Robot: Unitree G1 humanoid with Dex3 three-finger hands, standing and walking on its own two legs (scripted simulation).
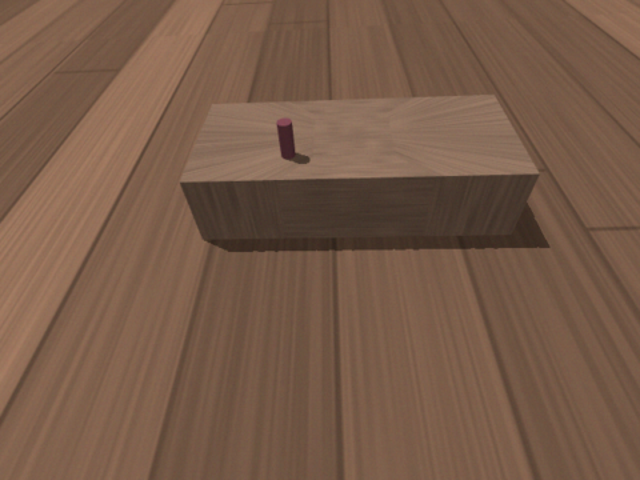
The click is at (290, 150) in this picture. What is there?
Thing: squat round
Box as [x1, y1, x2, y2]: [277, 118, 294, 158]
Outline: 281,118 277,121 281,155 284,158 291,158 294,156 291,120 288,118
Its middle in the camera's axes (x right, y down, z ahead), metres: -0.13 -0.41 +1.52
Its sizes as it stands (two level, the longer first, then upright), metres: 0.058 0.058 0.151
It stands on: a support 0.33 m high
